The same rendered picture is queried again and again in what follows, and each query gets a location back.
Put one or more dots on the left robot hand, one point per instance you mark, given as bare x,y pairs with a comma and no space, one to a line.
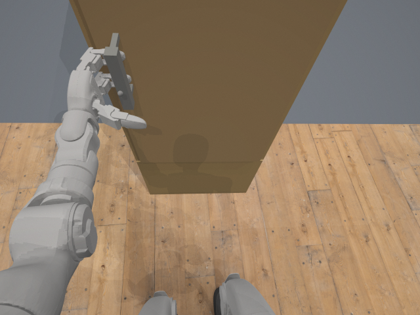
84,89

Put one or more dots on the left robot shin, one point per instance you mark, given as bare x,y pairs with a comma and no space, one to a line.
160,293

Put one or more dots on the cupboard door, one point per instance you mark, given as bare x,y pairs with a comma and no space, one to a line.
212,78

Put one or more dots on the robot left thigh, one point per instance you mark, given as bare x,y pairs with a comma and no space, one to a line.
161,305

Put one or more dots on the left robot forearm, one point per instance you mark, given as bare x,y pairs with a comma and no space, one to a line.
73,172

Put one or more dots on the robot left upper arm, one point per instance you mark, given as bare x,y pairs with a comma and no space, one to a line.
48,242

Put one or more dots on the handle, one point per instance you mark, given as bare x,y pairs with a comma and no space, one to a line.
117,71

